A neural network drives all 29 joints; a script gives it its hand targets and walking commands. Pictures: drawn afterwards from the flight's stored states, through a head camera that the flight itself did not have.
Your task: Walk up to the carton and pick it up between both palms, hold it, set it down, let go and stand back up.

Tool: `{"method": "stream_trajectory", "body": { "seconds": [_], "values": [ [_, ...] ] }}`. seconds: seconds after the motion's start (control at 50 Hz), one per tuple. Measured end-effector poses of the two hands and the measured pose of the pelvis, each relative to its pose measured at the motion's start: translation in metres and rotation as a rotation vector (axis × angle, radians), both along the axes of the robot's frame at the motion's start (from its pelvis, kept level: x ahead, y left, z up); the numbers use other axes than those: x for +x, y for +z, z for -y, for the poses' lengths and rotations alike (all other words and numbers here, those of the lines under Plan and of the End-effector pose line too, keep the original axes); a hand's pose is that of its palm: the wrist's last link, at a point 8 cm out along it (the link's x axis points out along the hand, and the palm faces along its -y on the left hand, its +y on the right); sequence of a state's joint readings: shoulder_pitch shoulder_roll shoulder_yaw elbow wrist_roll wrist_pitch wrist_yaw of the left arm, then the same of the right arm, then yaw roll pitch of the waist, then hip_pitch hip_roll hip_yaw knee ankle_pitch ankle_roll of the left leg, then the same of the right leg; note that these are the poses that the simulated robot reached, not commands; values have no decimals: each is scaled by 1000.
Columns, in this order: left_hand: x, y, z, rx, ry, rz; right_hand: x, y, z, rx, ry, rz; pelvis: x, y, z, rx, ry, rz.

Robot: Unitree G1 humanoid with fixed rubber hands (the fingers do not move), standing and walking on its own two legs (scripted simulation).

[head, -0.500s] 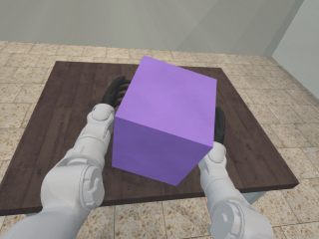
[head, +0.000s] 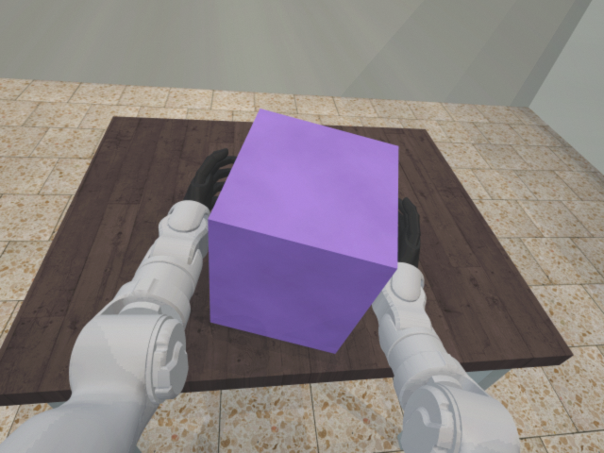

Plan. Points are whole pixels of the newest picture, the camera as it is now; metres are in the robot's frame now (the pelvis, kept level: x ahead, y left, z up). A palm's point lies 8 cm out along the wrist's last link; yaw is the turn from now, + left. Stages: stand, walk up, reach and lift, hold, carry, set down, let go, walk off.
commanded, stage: reach and lift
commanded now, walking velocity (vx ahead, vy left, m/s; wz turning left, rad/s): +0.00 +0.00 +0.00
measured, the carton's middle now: (299, 238) +0.41 +0.02 +0.08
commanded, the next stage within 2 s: none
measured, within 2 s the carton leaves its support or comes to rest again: neither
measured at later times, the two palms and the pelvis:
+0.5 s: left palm (202, 169) +0.41 +0.15 +0.20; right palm (433, 223) +0.36 -0.14 +0.17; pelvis +0.01 +0.01 +0.00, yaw +1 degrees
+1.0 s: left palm (193, 171) +0.37 +0.15 +0.22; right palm (446, 217) +0.35 -0.14 +0.20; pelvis -0.03 +0.01 +0.00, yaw +2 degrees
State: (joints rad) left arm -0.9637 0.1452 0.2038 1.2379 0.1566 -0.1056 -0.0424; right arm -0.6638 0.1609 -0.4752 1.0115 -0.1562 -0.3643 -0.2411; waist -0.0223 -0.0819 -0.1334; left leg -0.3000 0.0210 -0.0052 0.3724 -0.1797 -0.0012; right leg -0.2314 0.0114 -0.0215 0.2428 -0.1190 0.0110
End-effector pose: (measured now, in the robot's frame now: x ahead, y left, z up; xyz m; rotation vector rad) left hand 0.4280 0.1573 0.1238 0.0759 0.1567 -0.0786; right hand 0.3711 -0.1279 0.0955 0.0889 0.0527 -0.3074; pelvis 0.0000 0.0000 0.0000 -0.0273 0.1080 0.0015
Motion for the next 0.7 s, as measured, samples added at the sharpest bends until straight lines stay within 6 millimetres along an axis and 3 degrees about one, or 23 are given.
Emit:
{"method": "stream_trajectory", "body": {
  "seconds": [0.1, 0.38, 0.7],
  "values": [
    [2, 10, 2, 2, 8, 24, 5, 14, 3, 10, 9, 23, 8, -1, 1, -5, 22, 15],
    [-6, 71, 15, -16, 20, 92, 1, 69, 17, 7, 15, 89, 18, -2, -7, -4, 16, 211],
    [-48, 65, -8, -80, 107, 20, -18, 85, -3, -27, 95, 22, -5, -5, -12, -5, 37, 292]
  ]
}}
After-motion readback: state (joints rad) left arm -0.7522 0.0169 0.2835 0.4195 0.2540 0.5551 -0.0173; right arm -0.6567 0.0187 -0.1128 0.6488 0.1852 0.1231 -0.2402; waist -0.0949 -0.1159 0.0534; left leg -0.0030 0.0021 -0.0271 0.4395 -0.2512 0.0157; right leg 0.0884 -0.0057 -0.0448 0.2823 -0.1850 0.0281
